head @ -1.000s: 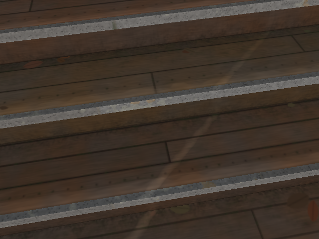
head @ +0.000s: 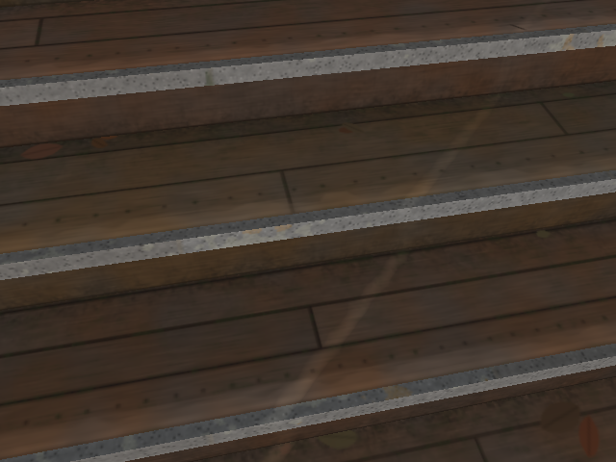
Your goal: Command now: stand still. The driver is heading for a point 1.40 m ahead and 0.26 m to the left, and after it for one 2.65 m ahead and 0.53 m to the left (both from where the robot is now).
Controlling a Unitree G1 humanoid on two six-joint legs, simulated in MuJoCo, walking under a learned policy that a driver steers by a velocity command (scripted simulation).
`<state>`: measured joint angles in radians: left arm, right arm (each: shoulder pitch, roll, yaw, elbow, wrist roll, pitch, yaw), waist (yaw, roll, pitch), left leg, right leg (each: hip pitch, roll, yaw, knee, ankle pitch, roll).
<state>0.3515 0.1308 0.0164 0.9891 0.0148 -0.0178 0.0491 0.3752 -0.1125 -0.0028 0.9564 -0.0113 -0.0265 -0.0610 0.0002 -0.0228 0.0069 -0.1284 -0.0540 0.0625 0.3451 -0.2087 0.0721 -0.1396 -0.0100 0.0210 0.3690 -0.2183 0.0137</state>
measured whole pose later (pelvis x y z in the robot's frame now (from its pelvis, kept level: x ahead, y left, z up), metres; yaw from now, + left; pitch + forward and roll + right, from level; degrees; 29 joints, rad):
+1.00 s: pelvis +0.18 -0.18 +0.07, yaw +7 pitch +1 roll +1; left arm 0.13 0.16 0.03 0.72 0.04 0.00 0.06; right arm 0.12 -0.26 -0.09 0.76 -0.05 -0.01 -0.03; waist -0.02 0.03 0.04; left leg -0.71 -0.03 -0.01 1.66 -0.17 0.03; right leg -0.68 -0.15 -0.19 1.09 -0.43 -0.05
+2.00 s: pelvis +0.34 -0.21 +0.15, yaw +32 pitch +2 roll +1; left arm 0.20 0.09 -0.01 0.62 0.02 -0.02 0.05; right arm 0.20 -0.15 -0.04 0.71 -0.02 0.03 0.01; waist 0.01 0.04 0.00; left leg -0.26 0.00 0.00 0.53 -0.33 -0.04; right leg -0.27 0.00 -0.07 0.48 -0.24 -0.05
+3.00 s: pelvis +0.59 +0.11 +0.29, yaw +22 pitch +2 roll +0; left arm 0.11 0.16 0.06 0.67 0.02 -0.04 0.00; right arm 0.42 -0.17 -0.06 0.94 -0.04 -0.12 0.03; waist 0.00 -0.04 -0.05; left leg -0.31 0.06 0.24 0.65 -0.37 0.06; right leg -1.08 0.06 0.07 2.04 -0.10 -0.11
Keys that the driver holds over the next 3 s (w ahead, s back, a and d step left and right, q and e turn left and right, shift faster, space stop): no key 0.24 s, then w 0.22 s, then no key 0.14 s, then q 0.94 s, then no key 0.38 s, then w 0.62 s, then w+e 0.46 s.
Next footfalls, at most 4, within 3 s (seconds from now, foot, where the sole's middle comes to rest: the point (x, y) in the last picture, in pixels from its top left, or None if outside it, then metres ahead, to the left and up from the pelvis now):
0.80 right None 0.32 -0.27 -0.63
1.38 left None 0.31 -0.07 -0.63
1.76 right None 0.42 -0.26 -0.63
2.02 left None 0.29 -0.09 -0.63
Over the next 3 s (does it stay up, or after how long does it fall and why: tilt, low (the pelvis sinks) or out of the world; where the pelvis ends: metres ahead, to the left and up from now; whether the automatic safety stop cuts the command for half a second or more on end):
stays up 0.59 0.11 0.29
